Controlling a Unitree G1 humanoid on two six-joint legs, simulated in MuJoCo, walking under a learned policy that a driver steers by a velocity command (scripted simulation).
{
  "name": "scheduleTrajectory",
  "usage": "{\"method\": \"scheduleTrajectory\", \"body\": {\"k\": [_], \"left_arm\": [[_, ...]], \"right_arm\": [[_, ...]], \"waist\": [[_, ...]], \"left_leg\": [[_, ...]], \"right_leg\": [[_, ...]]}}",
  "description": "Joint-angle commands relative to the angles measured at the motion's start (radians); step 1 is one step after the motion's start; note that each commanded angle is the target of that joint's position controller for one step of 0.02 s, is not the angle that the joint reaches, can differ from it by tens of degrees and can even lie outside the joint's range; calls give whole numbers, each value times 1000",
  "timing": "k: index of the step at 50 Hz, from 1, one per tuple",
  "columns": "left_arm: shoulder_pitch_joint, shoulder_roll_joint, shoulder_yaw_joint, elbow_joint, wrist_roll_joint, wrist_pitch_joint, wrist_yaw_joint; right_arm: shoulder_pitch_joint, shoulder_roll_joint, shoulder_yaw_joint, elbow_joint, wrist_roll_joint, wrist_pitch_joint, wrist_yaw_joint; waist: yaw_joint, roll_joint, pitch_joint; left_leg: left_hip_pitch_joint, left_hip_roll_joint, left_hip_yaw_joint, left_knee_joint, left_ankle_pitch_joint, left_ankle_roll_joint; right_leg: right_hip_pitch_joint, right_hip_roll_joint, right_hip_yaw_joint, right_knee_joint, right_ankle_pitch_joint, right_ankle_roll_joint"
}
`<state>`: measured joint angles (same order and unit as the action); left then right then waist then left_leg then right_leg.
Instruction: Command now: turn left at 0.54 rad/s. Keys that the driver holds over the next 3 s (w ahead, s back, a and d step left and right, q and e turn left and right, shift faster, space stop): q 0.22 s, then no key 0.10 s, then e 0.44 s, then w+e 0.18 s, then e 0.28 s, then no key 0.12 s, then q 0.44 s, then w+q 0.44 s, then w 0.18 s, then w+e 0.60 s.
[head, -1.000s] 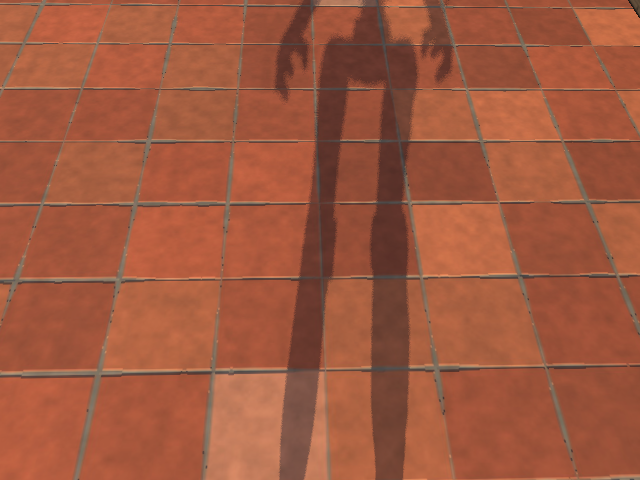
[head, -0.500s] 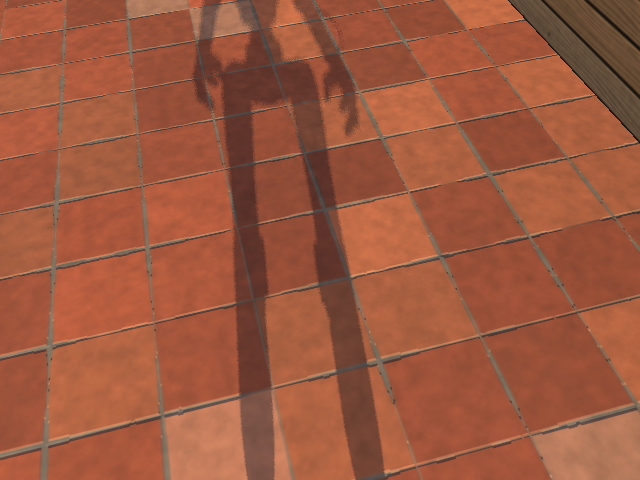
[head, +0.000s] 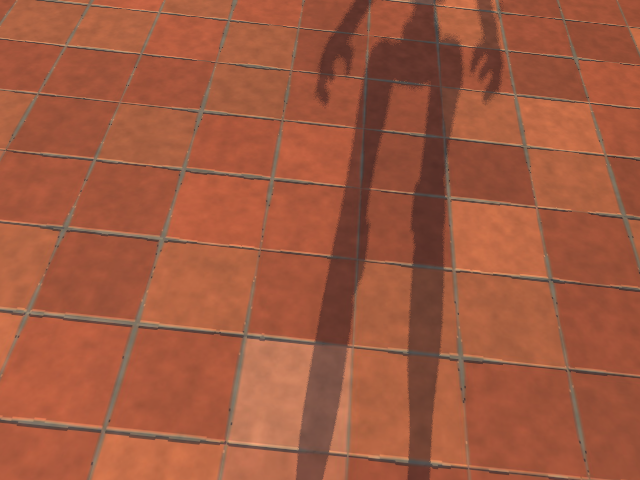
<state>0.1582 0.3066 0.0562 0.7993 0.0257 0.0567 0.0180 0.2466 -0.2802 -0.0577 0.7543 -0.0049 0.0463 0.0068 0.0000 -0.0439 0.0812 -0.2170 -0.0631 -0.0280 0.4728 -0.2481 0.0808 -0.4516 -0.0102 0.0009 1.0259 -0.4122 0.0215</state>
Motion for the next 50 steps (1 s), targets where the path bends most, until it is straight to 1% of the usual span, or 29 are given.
{"method": "scheduleTrajectory", "body": {"k": [1,7,11,16,18,19,20,21,22,23,24,25,26,27,29,31,34,38,39,40,41,42,43,44,45,46,47,48,50], "left_arm": [[10,82,20,-52,2,-11,-9],[-40,79,17,-80,-3,-5,1],[-58,78,12,-98,-8,-14,7],[-19,75,3,-99,-21,-25,13],[39,58,-5,-80,-24,-31,15],[74,33,-14,-64,-19,-37,17],[49,31,-23,-66,-5,-46,22],[21,73,-30,-82,10,-57,25],[-20,105,-31,-78,6,-56,13],[-47,83,-34,-73,-1,-59,0],[-56,93,-32,-66,-9,-60,-7],[-41,119,-22,-59,-10,-56,-8],[-13,149,-11,-53,-16,-55,-4],[15,158,-4,-45,-19,-55,-4],[74,163,8,-27,-21,-53,-6],[98,162,21,-13,-20,-47,-5],[79,153,37,-14,-16,-34,-6],[49,155,54,-19,-12,-18,-16],[44,159,59,-18,-12,-12,-20],[14,162,63,-25,-12,-4,-23],[-28,153,64,-38,-15,2,-23],[-29,105,54,-58,-20,-1,-21],[1,33,34,-79,-25,-13,-17],[-34,120,48,-75,7,-21,-14],[-12,139,56,-63,7,-27,-27],[31,136,56,-37,11,-30,-42],[62,129,55,-18,16,-30,-53],[71,121,53,-5,18,-28,-61],[33,95,44,-17,16,-27,-69]], "right_arm": [[-6,-154,-39,-64,6,-16,-6],[51,-174,-49,-56,-5,-14,-9],[50,-191,-56,-64,-12,-12,-8],[3,-173,-48,-67,-21,-9,-6],[-32,-146,-34,-60,-16,-6,-12],[-51,-118,-19,-55,-7,-6,-18],[-17,-65,3,-42,-9,-11,-21],[76,-12,20,-23,-20,-15,-21],[72,-87,0,-3,-12,-3,-29],[46,-111,-4,8,-20,2,-32],[4,-106,-3,10,-20,-2,-31],[-24,-106,-4,14,-14,-7,-31],[-32,-118,-9,15,-13,-10,-28],[-36,-120,-9,19,-9,-13,-28],[-62,-112,-8,14,-4,-13,-35],[-83,-101,-6,5,-3,-12,-41],[-96,-90,-1,-2,0,-13,-44],[-80,-89,6,-10,4,-23,-45],[-51,-93,8,-7,1,-29,-44],[-11,-90,9,2,-3,-34,-43],[47,-87,9,19,-7,-38,-48],[84,-165,-8,26,-18,-42,-60],[75,-282,-29,1,-28,-46,-63],[7,-281,-32,-1,-46,-47,-58],[-37,-217,-16,-7,-42,-56,-55],[-72,-167,-3,-12,-31,-66,-51],[-75,-151,3,-16,-24,-76,-49],[-61,-135,7,-16,-20,-83,-51],[13,-125,8,8,-19,-98,-46]], "waist": [[2,126,-106],[-37,162,-83],[-43,156,-94],[-29,168,-126],[2,160,-138],[29,139,-139],[8,70,-141],[-46,-119,-165],[-49,-120,-104],[-53,-97,-55],[-45,-113,-33],[-30,-126,-41],[-19,-144,-57],[-7,-138,-78],[17,-109,-98],[21,-87,-104],[14,-79,-115],[10,-100,-141],[-1,-98,-167],[-30,-92,-165],[-76,-70,-138],[-87,87,-101],[-75,304,-124],[-45,177,-22],[-1,149,12],[26,149,20],[31,172,6],[23,166,14],[-5,126,25]], "left_leg": [[142,224,-265,-164,396,133],[161,219,-361,-162,255,151],[128,218,-428,-135,275,163],[65,205,-442,-92,410,135],[32,191,-420,-69,420,101],[-18,165,-397,-52,345,62],[-67,124,-359,-36,182,4],[-106,35,-234,92,-121,-39],[-49,-18,-135,59,-237,-50],[-8,19,-118,60,-182,-58],[-5,6,-97,16,-103,-59],[-10,-8,-79,11,-59,-67],[-36,-16,-61,33,-56,-75],[-74,-20,-48,73,-104,-86],[-163,-21,-39,191,-214,-102],[-224,-9,-46,305,-251,-113],[-229,0,-40,340,-246,-118],[-128,-10,-31,216,-200,-100],[-60,-17,-26,152,-197,-89],[41,-26,-14,44,-163,-74],[184,-21,-5,-112,-82,-56],[303,126,-174,-239,-250,-23],[294,418,-555,-379,-551,50],[118,442,-575,-399,-580,89],[65,396,-512,-387,-547,89],[78,336,-411,-385,-461,68],[106,294,-327,-384,-382,55],[116,273,-252,-375,-270,55],[158,270,-158,-337,-13,66]], "right_leg": [[-102,0,33,54,60,19],[-135,11,51,-99,44,34],[-88,29,63,-175,22,22],[80,48,43,-302,8,-11],[205,43,25,-461,72,-31],[320,29,24,-638,199,-44],[406,-49,128,-761,261,-55],[456,-263,384,-830,327,-88],[250,-312,452,-814,365,-197],[209,-268,430,-810,326,-210],[217,-200,382,-785,308,-179],[250,-151,350,-759,323,-156],[294,-140,356,-736,383,-154],[344,-147,375,-716,461,-168],[411,-177,428,-696,552,-211],[427,-186,456,-690,590,-240],[398,-154,451,-690,573,-244],[329,-123,475,-686,525,-219],[294,-106,485,-693,376,-209],[213,-72,483,-694,171,-189],[73,-17,462,-680,-60,-145],[-125,77,363,-528,-236,-83],[-232,217,164,-227,-201,-55],[-248,118,178,-116,-69,-54],[-212,86,182,-60,4,-56],[-209,74,157,-10,65,-44],[-209,68,129,38,100,-34],[-215,56,107,71,118,-23],[-240,39,91,87,145,-7]]}}
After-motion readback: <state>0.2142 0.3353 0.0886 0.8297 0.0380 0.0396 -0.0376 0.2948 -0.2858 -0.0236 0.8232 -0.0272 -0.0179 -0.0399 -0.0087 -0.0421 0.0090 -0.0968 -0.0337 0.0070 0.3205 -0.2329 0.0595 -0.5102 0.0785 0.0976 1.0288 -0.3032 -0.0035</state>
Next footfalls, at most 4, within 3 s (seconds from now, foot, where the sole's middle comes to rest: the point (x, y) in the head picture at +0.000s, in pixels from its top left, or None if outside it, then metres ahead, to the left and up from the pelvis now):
0.40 right None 0.08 -0.11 -0.78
0.84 left None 0.04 0.09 -0.78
1.32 right None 0.17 -0.13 -0.78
1.82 left None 0.16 0.05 -0.78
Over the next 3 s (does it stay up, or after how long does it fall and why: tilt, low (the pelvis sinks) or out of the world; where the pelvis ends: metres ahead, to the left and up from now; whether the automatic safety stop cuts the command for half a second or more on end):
stays up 0.66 0.02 0.00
